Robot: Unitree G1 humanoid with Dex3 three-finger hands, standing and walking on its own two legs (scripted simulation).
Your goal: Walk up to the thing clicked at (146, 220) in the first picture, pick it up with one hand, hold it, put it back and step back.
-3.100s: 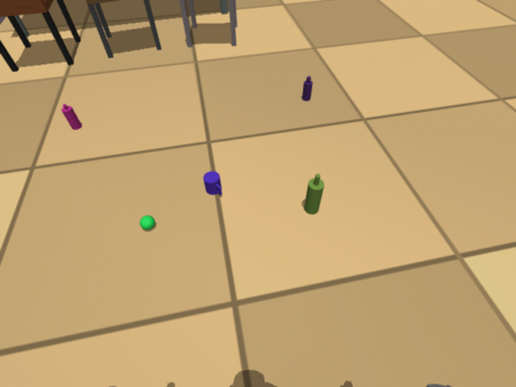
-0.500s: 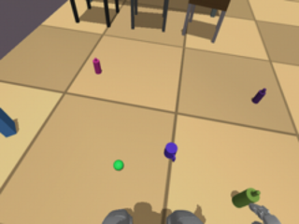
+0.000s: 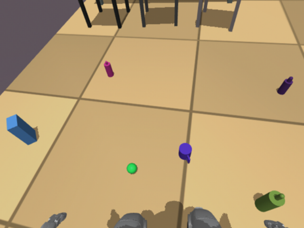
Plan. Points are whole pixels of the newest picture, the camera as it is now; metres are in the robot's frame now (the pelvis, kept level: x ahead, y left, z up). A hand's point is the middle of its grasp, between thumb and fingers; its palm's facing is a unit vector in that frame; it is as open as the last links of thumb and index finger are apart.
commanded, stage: walk up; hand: left
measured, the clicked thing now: (131, 168) +0.50 +0.23 -0.71
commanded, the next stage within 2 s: none
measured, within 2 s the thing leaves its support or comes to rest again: neither
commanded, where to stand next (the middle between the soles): +0.12 +0.03 m, yaw -1 degrees
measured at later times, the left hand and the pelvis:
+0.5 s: hand out of the picture +0.08 +0.27 -0.13, palm faces +0.01 -0.94 -0.35, open 7.3 cm; pelvis +0.02 +0.01 +0.02, yaw +1 degrees
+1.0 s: hand (72, 223) +0.13 +0.27 -0.12, palm faces -0.01 -0.94 -0.35, open 7.3 cm; pelvis +0.03 +0.01 +0.03, yaw +0 degrees
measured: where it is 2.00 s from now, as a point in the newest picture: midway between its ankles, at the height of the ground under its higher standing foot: outside the picture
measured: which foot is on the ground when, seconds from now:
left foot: up 0.00-0.04, down 0.06-1.00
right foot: down 0.00-1.00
